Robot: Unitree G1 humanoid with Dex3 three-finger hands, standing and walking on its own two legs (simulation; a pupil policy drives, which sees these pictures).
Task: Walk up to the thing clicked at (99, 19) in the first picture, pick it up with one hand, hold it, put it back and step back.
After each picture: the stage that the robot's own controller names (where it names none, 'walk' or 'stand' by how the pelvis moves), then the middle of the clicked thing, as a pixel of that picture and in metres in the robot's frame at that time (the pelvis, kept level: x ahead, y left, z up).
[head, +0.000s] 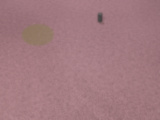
stand; (100, 17) +1.86 -0.22 -0.72
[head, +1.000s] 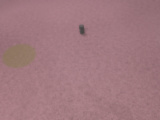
walk; (81, 29) +1.73 +0.15 -0.70
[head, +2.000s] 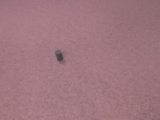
walk; (59, 55) +1.13 +0.35 -0.71
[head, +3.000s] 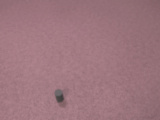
walk; (59, 95) +0.69 +0.25 -0.70
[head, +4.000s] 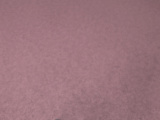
walk; out of the picture +0.40 +0.20 -0.70
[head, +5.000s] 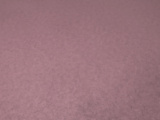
stand; out of the picture +0.36 +0.21 -0.72
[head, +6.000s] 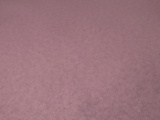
stand; out of the picture +0.36 +0.23 -0.72
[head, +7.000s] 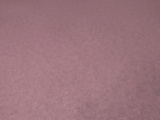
stand; out of the picture +0.36 +0.23 -0.73
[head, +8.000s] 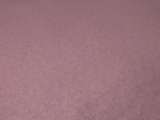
stand; out of the picture +0.35 +0.23 -0.73
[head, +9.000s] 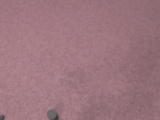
go down; (52, 116) +0.38 +0.21 -0.66
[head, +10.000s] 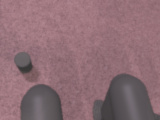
go down; (24, 63) +0.46 +0.22 -0.31
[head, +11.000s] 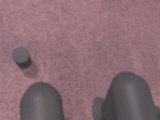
close in; (22, 58) +0.46 +0.21 -0.30
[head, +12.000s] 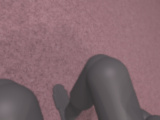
close in; out of the picture +0.45 +0.26 -0.23
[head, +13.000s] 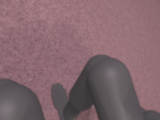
lift; out of the picture +0.43 +0.26 -0.24
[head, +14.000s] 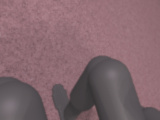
lift; out of the picture +0.40 +0.24 -0.24
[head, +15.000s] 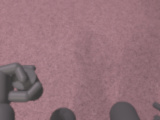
lift; (29, 85) +0.33 +0.19 -0.03
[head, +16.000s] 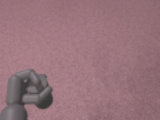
hold; (40, 92) +0.32 +0.17 -0.01
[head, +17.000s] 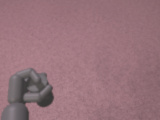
hold; (41, 91) +0.33 +0.17 +0.00
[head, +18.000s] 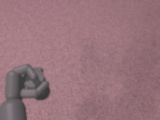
crouch; (37, 85) +0.36 +0.17 -0.06
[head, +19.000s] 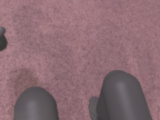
lower; out of the picture +0.50 +0.24 -0.10
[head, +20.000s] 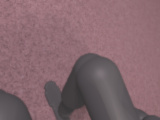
lower; out of the picture +0.46 +0.26 -0.24
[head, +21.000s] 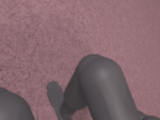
lower; out of the picture +0.45 +0.26 -0.24
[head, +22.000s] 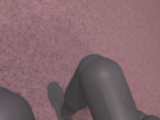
lower; out of the picture +0.45 +0.26 -0.24
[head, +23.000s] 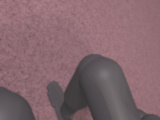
lower; out of the picture +0.45 +0.26 -0.24
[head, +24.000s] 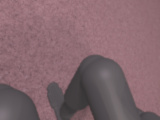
open; out of the picture +0.45 +0.25 -0.25
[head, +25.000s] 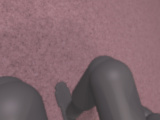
stand; out of the picture +0.45 +0.25 -0.24
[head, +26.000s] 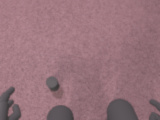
walk; (53, 84) +0.43 +0.17 -0.49
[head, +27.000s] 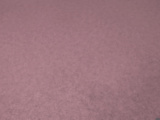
stand; out of the picture +0.38 +0.17 -0.67
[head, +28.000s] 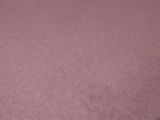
stand; out of the picture +0.39 +0.17 -0.67
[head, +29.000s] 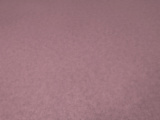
stand; out of the picture +0.40 +0.15 -0.72
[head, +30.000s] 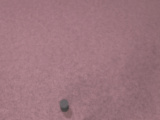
walk; (64, 105) +0.46 +0.12 -0.71
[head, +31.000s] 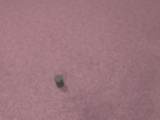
walk; (59, 81) +0.68 +0.23 -0.69
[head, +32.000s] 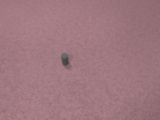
stand; (65, 59) +1.00 +0.21 -0.70
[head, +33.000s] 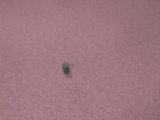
stand; (65, 68) +0.99 +0.21 -0.72
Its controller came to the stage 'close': yes
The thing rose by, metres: 0.71
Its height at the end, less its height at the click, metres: +0.00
